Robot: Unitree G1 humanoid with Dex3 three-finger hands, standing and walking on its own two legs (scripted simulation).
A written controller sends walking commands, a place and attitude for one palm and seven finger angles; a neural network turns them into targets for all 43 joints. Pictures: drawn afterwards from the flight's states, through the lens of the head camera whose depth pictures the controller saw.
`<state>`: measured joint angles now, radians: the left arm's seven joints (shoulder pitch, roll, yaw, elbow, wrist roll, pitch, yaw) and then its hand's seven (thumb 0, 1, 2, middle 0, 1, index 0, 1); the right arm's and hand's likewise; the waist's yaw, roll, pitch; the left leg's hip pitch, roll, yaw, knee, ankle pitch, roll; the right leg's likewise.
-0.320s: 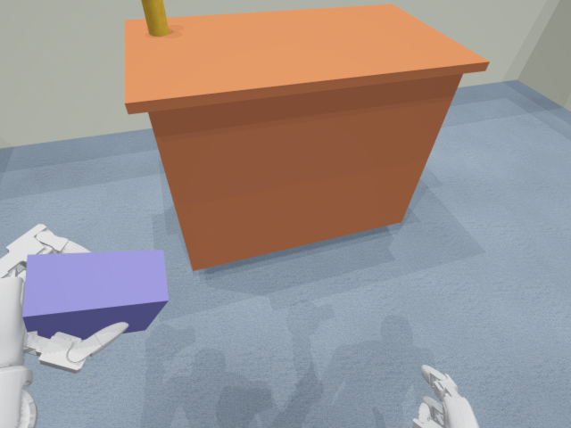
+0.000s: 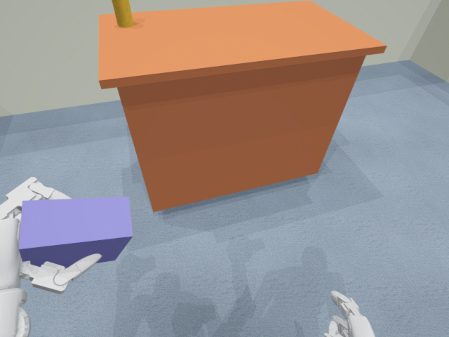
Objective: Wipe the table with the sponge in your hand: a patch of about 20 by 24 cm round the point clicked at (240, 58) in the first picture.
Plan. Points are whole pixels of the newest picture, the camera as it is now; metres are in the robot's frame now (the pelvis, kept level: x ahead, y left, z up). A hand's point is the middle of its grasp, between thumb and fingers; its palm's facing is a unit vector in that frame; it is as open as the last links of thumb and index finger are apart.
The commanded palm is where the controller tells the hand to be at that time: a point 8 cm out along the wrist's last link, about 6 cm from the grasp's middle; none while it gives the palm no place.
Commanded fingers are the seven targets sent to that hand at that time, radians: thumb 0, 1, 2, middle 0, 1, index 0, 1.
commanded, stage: look at it before walking up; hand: left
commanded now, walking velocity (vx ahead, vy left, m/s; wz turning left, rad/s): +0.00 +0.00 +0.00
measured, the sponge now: (92, 234) +0.22 +0.21 +0.13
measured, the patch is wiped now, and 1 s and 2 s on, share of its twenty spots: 0.00 0.00 0.00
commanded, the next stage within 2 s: walk to a spot facing it in 0.08 s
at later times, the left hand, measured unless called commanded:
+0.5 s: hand (86, 214) +0.25 +0.22 +0.15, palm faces +0.41 -0.82 -0.40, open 9.9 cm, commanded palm +0.20 +0.25 +0.18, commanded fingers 0.00 0.10 1.30 -1.20 -1.60 -1.20 -1.60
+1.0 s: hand (157, 138) +0.40 +0.15 +0.16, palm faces +0.25 -0.85 -0.46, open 9.9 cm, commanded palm +0.35 +0.20 +0.18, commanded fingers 0.00 0.10 1.30 -1.20 -1.60 -1.20 -1.60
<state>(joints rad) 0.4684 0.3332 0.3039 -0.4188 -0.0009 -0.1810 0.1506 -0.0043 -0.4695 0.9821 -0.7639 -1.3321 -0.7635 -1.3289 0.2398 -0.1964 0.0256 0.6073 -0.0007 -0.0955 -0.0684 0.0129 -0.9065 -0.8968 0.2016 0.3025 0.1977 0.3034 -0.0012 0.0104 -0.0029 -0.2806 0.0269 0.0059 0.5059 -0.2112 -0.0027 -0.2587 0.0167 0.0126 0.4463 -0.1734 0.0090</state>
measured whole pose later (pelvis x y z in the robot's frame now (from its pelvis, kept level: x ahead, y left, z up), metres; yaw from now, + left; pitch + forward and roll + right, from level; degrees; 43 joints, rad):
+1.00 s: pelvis +0.16 -0.05 +0.00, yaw -7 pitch +0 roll -1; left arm 0.49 0.38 0.34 -0.50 0.00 -0.19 0.15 0.00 -0.47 0.99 -0.77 -1.34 -0.76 -1.33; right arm 0.24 -0.13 0.04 0.59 -0.01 -0.11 -0.05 0.01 -0.91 -0.90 0.20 0.30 0.20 0.30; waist -0.02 0.02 0.04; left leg -0.13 0.16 0.18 0.52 -0.35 -0.06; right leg -0.43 -0.05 -0.15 0.72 -0.32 0.01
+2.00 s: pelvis +0.36 -0.13 +0.00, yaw -4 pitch -1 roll +1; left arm 0.46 0.32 0.32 -0.46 0.00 -0.21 0.15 0.00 -0.47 0.99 -0.77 -1.34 -0.76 -1.33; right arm 0.20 -0.24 -0.01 0.68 0.00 -0.05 -0.06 0.01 -0.91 -0.90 0.20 0.30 0.20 0.30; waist -0.01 0.02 0.07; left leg -0.48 0.07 0.07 1.05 -0.40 -0.01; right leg -0.24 -0.08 -0.17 0.55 -0.29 -0.03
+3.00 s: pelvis +0.55 -0.16 -0.01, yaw -4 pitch -1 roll +0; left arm 0.42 0.41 0.37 -0.52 -0.01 -0.20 0.16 0.00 -0.47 0.99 -0.77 -1.34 -0.76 -1.33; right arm 0.17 -0.17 -0.01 0.57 0.00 -0.06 -0.04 0.01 -0.91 -0.90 0.20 0.30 0.19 0.30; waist -0.01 -0.05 0.08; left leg -0.29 0.06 0.15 0.55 -0.23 0.01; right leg -0.33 -0.03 -0.06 0.89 -0.49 0.02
